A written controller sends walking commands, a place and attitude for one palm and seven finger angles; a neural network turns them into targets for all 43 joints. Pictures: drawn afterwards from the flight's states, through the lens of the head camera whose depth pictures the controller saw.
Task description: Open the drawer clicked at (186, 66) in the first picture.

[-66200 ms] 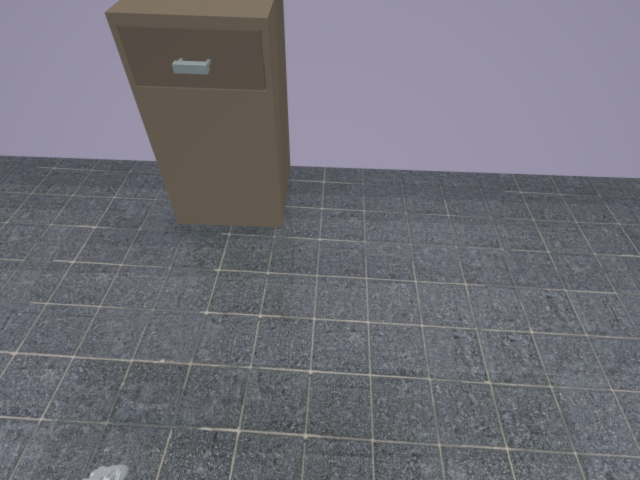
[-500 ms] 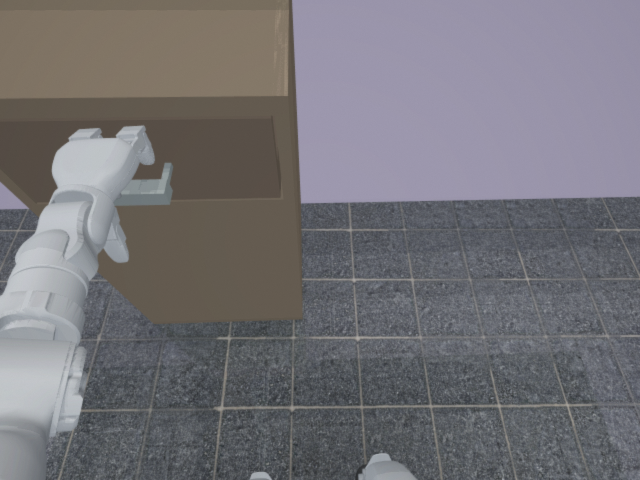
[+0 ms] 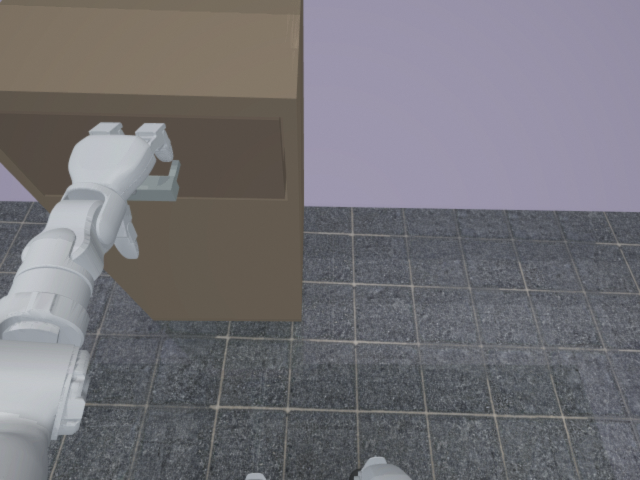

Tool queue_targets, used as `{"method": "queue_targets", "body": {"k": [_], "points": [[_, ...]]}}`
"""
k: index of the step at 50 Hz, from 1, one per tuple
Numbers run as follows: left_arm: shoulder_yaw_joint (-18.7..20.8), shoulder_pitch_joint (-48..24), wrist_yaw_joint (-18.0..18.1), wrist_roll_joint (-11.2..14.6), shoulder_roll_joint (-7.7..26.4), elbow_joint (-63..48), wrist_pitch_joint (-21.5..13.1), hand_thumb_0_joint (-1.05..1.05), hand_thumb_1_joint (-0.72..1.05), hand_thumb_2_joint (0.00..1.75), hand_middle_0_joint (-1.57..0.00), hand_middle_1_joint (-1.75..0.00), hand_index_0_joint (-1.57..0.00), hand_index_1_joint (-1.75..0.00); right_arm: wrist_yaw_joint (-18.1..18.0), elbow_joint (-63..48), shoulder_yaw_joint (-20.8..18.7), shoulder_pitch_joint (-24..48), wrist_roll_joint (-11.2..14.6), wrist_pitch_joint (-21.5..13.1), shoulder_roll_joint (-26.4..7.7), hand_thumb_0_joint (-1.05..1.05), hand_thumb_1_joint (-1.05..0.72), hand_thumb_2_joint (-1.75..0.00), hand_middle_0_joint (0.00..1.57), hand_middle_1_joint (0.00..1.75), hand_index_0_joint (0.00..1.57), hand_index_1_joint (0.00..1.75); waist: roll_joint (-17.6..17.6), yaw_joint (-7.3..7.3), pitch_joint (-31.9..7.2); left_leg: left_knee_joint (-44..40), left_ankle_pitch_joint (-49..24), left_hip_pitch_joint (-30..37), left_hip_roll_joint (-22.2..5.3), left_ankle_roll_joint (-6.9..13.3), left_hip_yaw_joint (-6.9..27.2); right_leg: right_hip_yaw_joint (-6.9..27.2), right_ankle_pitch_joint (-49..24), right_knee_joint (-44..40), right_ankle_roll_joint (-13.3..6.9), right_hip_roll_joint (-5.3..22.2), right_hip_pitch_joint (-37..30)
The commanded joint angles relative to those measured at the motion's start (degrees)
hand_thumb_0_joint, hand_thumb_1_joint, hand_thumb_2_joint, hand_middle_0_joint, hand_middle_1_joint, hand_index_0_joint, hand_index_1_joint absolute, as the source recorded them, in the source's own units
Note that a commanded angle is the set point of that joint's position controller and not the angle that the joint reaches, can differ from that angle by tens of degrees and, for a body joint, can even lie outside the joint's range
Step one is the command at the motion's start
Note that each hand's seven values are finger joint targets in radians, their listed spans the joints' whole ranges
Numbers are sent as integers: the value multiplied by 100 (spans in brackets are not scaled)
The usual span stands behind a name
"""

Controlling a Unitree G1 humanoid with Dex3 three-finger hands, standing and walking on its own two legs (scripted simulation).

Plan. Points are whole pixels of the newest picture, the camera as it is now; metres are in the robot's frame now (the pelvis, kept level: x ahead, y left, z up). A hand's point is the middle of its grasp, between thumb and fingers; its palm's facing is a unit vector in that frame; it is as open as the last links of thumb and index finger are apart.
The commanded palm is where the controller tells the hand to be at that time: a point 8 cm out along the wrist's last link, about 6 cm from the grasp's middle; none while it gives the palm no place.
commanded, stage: re-aim the fingers above the handle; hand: left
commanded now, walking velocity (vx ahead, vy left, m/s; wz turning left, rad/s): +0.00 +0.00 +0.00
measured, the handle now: (144, 176) +0.55 +0.26 -0.01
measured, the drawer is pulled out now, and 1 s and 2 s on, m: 0.00 0.00 0.00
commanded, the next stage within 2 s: lower the fingers behind the handle in 0.36 s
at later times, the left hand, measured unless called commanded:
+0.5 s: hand (148, 171) +0.50 +0.22 +0.06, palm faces +0.01 -0.05 -1.00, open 13.8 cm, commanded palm +0.48 +0.24 +0.10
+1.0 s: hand (146, 196) +0.49 +0.23 +0.02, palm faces -0.04 -0.02 -1.00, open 13.8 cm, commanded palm +0.47 +0.24 +0.07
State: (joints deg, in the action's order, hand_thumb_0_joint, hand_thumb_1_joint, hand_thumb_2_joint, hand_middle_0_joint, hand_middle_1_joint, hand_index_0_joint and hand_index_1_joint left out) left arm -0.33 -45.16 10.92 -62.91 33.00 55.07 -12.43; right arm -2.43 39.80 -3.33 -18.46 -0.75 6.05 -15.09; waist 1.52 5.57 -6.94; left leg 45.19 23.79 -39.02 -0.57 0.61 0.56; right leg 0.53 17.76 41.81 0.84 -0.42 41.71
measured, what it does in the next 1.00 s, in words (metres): stands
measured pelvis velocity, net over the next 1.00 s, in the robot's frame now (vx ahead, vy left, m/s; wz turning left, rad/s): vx -0.01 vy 0.00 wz -0.01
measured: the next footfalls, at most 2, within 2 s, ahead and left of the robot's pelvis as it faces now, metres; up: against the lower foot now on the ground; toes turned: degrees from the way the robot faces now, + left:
none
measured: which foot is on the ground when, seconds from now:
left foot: down 0.00-1.00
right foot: down 0.00-1.00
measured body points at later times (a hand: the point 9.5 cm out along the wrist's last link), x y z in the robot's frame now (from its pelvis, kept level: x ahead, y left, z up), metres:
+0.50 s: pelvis +0.01 +0.00 -0.01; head +0.11 +0.01 +0.43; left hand +0.50 +0.22 +0.11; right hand +0.01 -0.27 -0.13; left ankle -0.03 +0.11 -0.71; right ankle +0.02 -0.13 -0.71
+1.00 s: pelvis -0.01 +0.00 -0.02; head +0.11 +0.01 +0.42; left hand +0.49 +0.23 +0.07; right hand +0.00 -0.29 -0.14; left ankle -0.03 +0.11 -0.71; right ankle +0.02 -0.13 -0.71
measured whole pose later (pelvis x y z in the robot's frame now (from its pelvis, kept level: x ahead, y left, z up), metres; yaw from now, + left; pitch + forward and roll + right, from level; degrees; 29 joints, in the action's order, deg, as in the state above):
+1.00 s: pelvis -0.01 +0.00 -0.02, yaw +0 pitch +22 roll -1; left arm 1.8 -48.5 15.6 -64.8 34.3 59.3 -13.5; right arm -2.1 41.1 -3.3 -19.9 -1.9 5.2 -15.9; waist 1.5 7.3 -8.3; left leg 52.4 26.1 -48.5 -0.8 0.4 0.6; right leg 0.5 19.8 48.7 0.7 -0.7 51.2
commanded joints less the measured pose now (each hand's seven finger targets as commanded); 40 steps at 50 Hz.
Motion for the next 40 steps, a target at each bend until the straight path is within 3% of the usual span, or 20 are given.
{"method": "queue_targets", "body": {"k": [1, 3, 5, 9, 10, 12, 13, 14, 16, 18, 19, 20, 21, 24, 26, 30, 32, 35, 37, 40], "points": [[732, -2893, 650, -3, 1888, -1082, 82, 0, -50, 30, -30, -120, -30, -120, -14, -256, -275, -698, -65, -130, -874, 0, -90, -90, 20, 30, 20, 30, 742, 6, -2408, -227, -2577, 1126, 195, 76, -88, -191, -1634, -88, -282, -260, -1062], [717, -2728, 719, 9, 1895, -689, 374, 0, -50, 30, -30, -120, -30, -120, 33, -261, -249, -722, -47, -117, -913, 0, -90, -90, 20, 30, 20, 30, 544, -7, -2304, -250, -2396, 863, 202, 83, -144, -200, -1639, -98, -266, -250, -1151], [812, -2515, 658, 40, 2059, -342, 650, 0, -50, 30, -30, -120, -30, -120, 62, -272, -234, -750, -46, -71, -986, 0, -90, -90, 20, 30, 20, 30, 290, -74, -2473, -275, -2401, 741, 205, 101, -195, -164, -1829, -99, -252, -245, -1450], [294, -2583, 246, 19, 1699, -129, 867, 0, -50, 30, -30, -120, -30, -120, 3, -337, -242, -846, 59, -48, -998, 0, -90, -90, 20, 30, 20, 30, 6, 117, -2387, -349, -2247, 729, 177, 149, -248, -114, -1964, -274, -199, -231, -1591], [155, -2696, 109, 68, 1512, -299, 762, 0, -50, 30, -30, -120, -30, -120, -27, -339, -262, -893, 56, -54, -990, 0, -90, -90, 20, 30, 20, 30, -12, 193, -2530, -337, -2365, 880, 164, 162, -228, -98, -2053, -298, -201, -233, -1637], [86, -2841, -116, 156, 1451, -684, 500, 0, -50, 30, -30, -120, -30, -120, -98, -341, -298, -907, 50, -77, -983, 0, -90, -90, 20, 30, 20, 30, -9, 261, -2577, -321, -2302, 1063, 159, 187, -180, -66, -1988, -359, -185, -238, -1585], [9, -2990, -206, 230, 1313, -993, 305, 0, -50, 30, -30, -120, -30, -120, -129, -340, -316, -909, 13, -111, -947, 0, -90, -90, 20, 30, 20, 30, 135, 275, -2683, -301, -2424, 1225, 158, 195, -167, -61, -2012, -351, -185, -230, -1562], [227, -2979, -252, 281, 1511, -1285, 106, 0, -50, 30, -30, -120, -30, -120, -157, -327, -346, -929, 2, -117, -945, 0, -90, -90, 20, 30, 20, 30, 276, 226, -2792, -264, -2614, 1412, 147, 184, -130, -56, -2046, -317, -207, -245, -1504], [348, -2955, -240, 371, 1511, -1632, -225, 0, -50, 30, -30, -120, -30, -120, -194, -299, -357, -940, -43, -132, -897, 0, -90, -90, 20, 30, 20, 30, 454, 193, -2877, -182, -3048, 1629, 134, 159, -67, -89, -2095, -241, -215, -262, -1341], [543, -2811, -40, 313, 1590, -1554, -365, 0, -50, 30, -30, -120, -30, -120, -157, -232, -346, -943, -57, -124, -869, 0, -90, -90, 20, 30, 20, 30, 607, 109, -2628, -120, -3228, 1567, 121, 93, -13, -175, -1929, -138, -245, -289, -1026], [748, -2804, 116, 283, 1805, -1468, -347, 0, -50, 30, -30, -120, -30, -120, -118, -192, -330, -926, -51, -108, -898, 0, -90, -90, 20, 30, 20, 30, 701, 64, -2423, -116, -3159, 1414, 123, 55, 0, -195, -1853, -85, -276, -302, -900], [961, -2790, 286, 224, 2054, -1341, -278, 0, -50, 30, -30, -120, -30, -120, -78, -125, -312, -905, -79, -84, -938, 0, -90, -90, 20, 30, 20, 30, 708, -14, -2370, -97, -3195, 1225, 130, 33, -8, -217, -1868, -9, -296, -296, -903], [920, -2838, 488, 118, 1997, -1179, -181, 0, -50, 30, -30, -120, -30, -120, -35, -143, -278, -860, -96, -79, -899, 0, -90, -90, 20, 30, 20, 30, 776, -8, -2295, -98, -3118, 1056, 135, 25, -4, -261, -1763, 64, -291, -283, -805], [1012, -2350, 867, 26, 2073, -586, 410, 0, -50, 30, -30, -120, -30, -120, 118, -190, -226, -797, -112, -18, -957, 0, -90, -90, 20, 30, 20, 30, 618, -177, -2269, -148, -2903, 693, 162, 15, -98, -298, -1774, 140, -305, -281, -985], [631, -2263, 910, -81, 1691, -115, 833, 0, -50, 30, -30, -120, -30, -120, 166, -210, -238, -837, -81, 16, -969, 0, -90, -90, 20, 30, 20, 30, 323, -51, -2343, -161, -2845, 609, 140, 27, -153, -308, -1875, 112, -273, -283, -1056], [731, -2710, 854, -166, 2088, -8, 1284, 0, -50, 30, -30, -120, -30, -120, 138, -215, -216, -863, -35, 134, -1070, 0, -90, -90, 20, 30, 20, 30, -125, -17, -2597, -258, -2473, 490, 165, 93, -205, -198, -1931, -3, -232, -247, -1477], [406, -2683, 669, -89, 1739, 190, 1413, 0, -50, 30, -30, -120, -30, -120, 94, -279, -197, -841, 31, 127, -1023, 0, -90, -90, 20, 30, 20, 30, -243, 89, -2424, -348, -2196, 481, 170, 128, -239, -167, -1863, -137, -200, -232, -1548], [249, -3022, 246, 57, 1603, -315, 990, 0, -50, 30, -30, -120, -30, -120, -52, -356, -244, -857, 41, 28, -1006, 0, -90, -90, 20, 30, 20, 30, -170, 272, -2627, -323, -2074, 806, 148, 197, -214, -66, -1849, -268, -174, -204, -1579], [33, -2989, 15, 91, 1340, -503, 580, 0, -50, 30, -30, -120, -30, -120, -136, -364, -250, -875, 37, -63, -949, 0, -90, -90, 20, 30, 20, 30, 55, 319, -2418, -298, -1924, 898, 157, 202, -162, -79, -1604, -287, -189, -217, -1306], [137, -3024, -56, 95, 1349, -902, -16, 0, -50, 30, -30, -120, -30, -120, -210, -305, -294, -902, -16, -161, -900, 0, -90, -90, 20, 30, 20, 30, 273, 319, -2350, -134, -2011, 1021, 143, 180, -99, -87, -1433, -182, -231, -232, -888]]}}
